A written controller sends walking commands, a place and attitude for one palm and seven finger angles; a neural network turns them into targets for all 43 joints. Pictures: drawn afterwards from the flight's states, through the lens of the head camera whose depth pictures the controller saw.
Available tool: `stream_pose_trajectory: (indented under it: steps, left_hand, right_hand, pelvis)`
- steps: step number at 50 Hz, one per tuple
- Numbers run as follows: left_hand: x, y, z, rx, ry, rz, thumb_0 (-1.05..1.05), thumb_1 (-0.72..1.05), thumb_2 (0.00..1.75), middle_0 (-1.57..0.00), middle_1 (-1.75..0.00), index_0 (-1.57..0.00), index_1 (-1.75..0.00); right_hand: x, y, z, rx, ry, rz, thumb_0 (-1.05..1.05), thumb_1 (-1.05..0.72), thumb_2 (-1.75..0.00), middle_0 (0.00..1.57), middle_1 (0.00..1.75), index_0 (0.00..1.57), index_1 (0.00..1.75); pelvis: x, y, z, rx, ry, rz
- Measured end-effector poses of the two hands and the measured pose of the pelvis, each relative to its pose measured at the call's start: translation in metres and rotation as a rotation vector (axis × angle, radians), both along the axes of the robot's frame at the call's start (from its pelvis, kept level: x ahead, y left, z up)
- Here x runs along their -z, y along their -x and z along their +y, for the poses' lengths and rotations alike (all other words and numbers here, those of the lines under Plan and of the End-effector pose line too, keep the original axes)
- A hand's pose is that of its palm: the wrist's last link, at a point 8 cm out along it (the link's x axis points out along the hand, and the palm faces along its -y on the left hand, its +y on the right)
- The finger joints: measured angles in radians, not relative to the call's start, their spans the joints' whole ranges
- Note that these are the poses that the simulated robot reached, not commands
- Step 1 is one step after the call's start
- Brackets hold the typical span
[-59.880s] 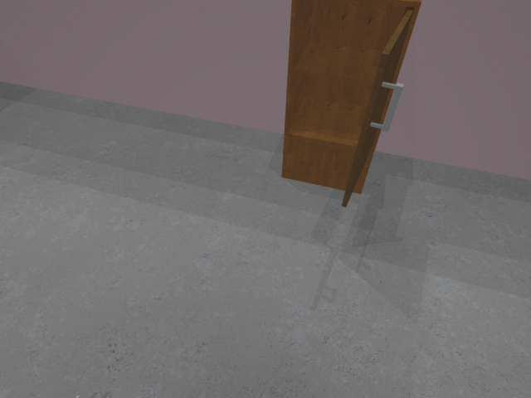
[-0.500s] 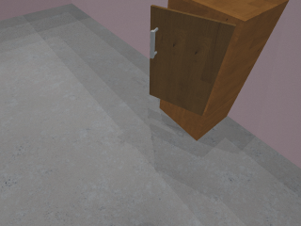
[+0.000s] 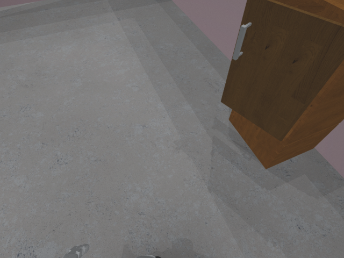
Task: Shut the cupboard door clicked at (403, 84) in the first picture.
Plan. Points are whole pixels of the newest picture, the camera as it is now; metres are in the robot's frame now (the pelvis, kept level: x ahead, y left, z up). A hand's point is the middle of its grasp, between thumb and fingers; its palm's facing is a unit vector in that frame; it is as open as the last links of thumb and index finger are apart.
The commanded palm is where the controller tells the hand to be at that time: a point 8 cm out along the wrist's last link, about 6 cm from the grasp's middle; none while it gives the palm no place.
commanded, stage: walk to a spot facing it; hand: left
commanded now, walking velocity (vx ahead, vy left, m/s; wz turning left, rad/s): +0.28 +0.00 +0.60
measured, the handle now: (241, 41) +0.94 -0.28 -0.03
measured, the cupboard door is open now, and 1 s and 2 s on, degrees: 21 21 21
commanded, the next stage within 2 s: turn to face it in 0.66 s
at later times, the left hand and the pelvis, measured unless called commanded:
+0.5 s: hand out of the picture -0.03 +0.22 -0.19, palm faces +0.41 -0.88 -0.24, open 7.4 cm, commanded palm none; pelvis +0.10 +0.05 -0.02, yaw +21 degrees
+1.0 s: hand (84, 209) +0.26 +0.27 -0.16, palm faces +0.46 -0.86 -0.23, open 7.2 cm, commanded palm none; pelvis +0.29 +0.08 +0.00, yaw +25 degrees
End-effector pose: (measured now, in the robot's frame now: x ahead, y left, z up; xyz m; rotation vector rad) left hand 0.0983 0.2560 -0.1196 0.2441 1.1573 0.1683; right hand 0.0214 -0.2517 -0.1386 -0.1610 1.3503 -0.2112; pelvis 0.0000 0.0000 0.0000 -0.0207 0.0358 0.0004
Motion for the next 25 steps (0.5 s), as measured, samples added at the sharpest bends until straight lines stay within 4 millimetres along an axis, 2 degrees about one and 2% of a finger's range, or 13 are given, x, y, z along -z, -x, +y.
stream_pose_trajectory:
  steps: [3, 6, 9, 12, 16, 21, 23, 25]
  left_hand:
    - [-0.001, 0.02, -0.006, -0.05, -0.02, -0.012, 0.0, 0.91, 0.9, -0.2, -0.3, -0.2, -0.3]
    - [-0.006, 0.047, -0.012, -0.118, -0.016, 0.038, 0.0, 0.91, 0.9, -0.2, -0.3, -0.2, -0.3]
    - [-0.008, 0.069, -0.017, -0.177, -0.003, 0.091, 0.0, 0.91, 0.9, -0.2, -0.3, -0.2, -0.3]
    - [-0.006, 0.089, -0.022, -0.248, 0.018, 0.126, 0.0, 0.9, 0.9, -0.2, -0.3, -0.2, -0.3]
    - [0.001, 0.118, -0.024, -0.363, 0.05, 0.18, 0.0, 0.9, 0.9, -0.2, -0.3, -0.2, -0.3]
    - [0.019, 0.153, -0.017, -0.487, 0.098, 0.292, 0.0, 0.9, 0.9, -0.2, -0.3, -0.2, -0.3]
    - [0.029, 0.159, -0.008, -0.51, 0.116, 0.34, 0.0, 0.9, 0.9, -0.2, -0.3, -0.2, -0.3]
    - [0.032, 0.15, 0.005, -0.521, 0.113, 0.353, 0.01, 0.9, 0.9, -0.2, -0.3, -0.2, -0.3]
  right_hand:
    - [0.006, -0.021, -0.017, -0.046, 0.001, -0.013, 0.0, -0.9, -0.9, 0.21, 0.3, 0.2, 0.3]
    - [-0.001, -0.051, -0.025, -0.097, -0.001, -0.045, 0.01, -0.91, -0.9, 0.2, 0.3, 0.2, 0.29]
    - [-0.01, -0.084, -0.024, -0.15, -0.011, -0.084, 0.01, -0.91, -0.9, 0.2, 0.3, 0.19, 0.29]
    - [-0.014, -0.12, -0.015, -0.225, -0.017, -0.099, 0.01, -0.91, -0.9, 0.2, 0.3, 0.19, 0.29]
    - [-0.013, -0.179, 0.017, -0.355, -0.027, -0.112, 0.01, -0.91, -0.9, 0.2, 0.3, 0.19, 0.29]
    - [-0.009, -0.265, 0.082, -0.516, -0.039, -0.211, 0.01, -0.91, -0.9, 0.2, 0.3, 0.19, 0.29]
    - [-0.006, -0.291, 0.104, -0.549, -0.038, -0.285, 0.01, -0.91, -0.9, 0.2, 0.3, 0.19, 0.29]
    - [-0.008, -0.303, 0.119, -0.561, -0.04, -0.313, 0.0, -0.91, -0.9, 0.2, 0.3, 0.19, 0.29]
  pelvis:
    - [0.004, -0.003, -0.011, -0.043, -0.024, -0.002]
    - [-0.003, -0.011, -0.014, -0.088, -0.032, -0.012]
    - [-0.009, -0.023, -0.015, -0.139, -0.045, -0.014]
    - [-0.01, -0.036, -0.013, -0.196, -0.052, -0.015]
    - [-0.006, -0.054, -0.001, -0.273, -0.051, -0.018]
    - [0.01, -0.082, 0.029, -0.341, -0.052, -0.021]
    - [0.021, -0.091, 0.042, -0.355, -0.039, -0.025]
    - [0.021, -0.1, 0.048, -0.359, -0.046, -0.035]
